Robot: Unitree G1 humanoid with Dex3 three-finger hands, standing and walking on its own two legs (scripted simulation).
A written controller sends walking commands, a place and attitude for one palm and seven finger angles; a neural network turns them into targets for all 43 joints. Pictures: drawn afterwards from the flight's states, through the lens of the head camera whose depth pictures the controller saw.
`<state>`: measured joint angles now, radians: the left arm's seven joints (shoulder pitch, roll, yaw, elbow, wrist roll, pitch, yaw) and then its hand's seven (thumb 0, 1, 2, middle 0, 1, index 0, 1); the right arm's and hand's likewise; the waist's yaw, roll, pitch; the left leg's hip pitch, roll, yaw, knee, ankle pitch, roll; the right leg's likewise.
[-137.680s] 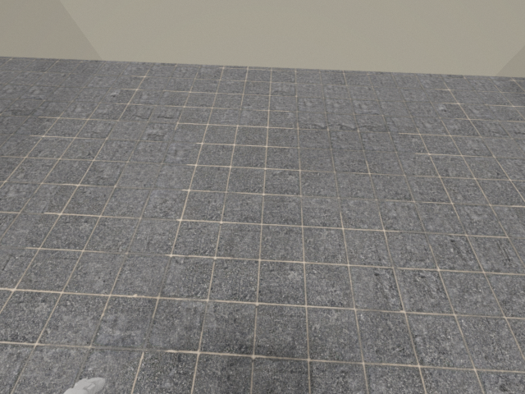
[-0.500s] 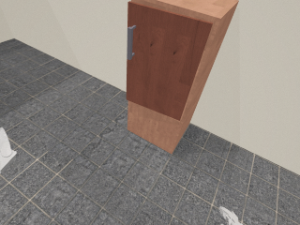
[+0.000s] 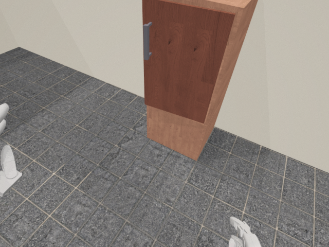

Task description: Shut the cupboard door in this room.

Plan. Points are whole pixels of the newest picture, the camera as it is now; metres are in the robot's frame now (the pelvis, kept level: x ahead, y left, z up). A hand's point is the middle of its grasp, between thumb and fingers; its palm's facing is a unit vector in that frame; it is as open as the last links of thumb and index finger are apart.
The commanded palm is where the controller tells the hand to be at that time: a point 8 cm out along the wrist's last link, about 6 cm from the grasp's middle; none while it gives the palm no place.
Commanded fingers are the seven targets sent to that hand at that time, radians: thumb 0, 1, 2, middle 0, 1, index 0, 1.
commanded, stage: stop stepping back and stand still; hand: left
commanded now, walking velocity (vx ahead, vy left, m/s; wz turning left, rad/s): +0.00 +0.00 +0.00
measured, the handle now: (148, 41) +0.95 +0.13 +0.07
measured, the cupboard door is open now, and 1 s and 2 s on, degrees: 6 6 6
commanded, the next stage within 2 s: let the arm hang, fingers relaxed in 0.08 s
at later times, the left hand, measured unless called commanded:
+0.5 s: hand out of the picture +0.08 +0.17 -0.17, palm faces +0.07 -0.99 -0.15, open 6.9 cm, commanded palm none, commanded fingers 0.00 0.90 0.90 -0.20 -0.30 -0.20 -0.30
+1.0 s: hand out of the picture +0.00 +0.16 -0.17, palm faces +0.08 -0.98 -0.16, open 7.3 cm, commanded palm none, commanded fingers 0.00 0.90 0.90 -0.20 -0.30 -0.20 -0.30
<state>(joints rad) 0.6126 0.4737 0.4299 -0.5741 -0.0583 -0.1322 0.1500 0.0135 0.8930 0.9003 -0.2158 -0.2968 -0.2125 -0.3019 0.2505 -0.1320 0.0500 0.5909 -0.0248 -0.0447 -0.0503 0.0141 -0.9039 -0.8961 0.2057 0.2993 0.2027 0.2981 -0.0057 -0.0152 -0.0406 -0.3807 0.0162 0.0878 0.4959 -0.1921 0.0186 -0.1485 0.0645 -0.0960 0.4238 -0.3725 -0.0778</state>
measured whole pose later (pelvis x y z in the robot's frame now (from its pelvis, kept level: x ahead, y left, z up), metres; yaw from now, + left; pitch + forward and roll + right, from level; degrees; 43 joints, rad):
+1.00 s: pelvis +0.03 +0.00 +0.01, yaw +3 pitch -2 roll +0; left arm 0.31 0.13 -0.01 1.16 0.01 0.00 0.02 0.00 0.91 0.90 -0.20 -0.29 -0.20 -0.30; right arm 0.29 -0.14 0.01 1.13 -0.01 0.02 -0.03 0.01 -0.92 -0.90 0.20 0.30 0.20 0.30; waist -0.01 0.01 0.02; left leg -0.20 -0.02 0.01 0.40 -0.17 0.02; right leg -0.11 0.01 0.01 0.39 -0.25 -0.01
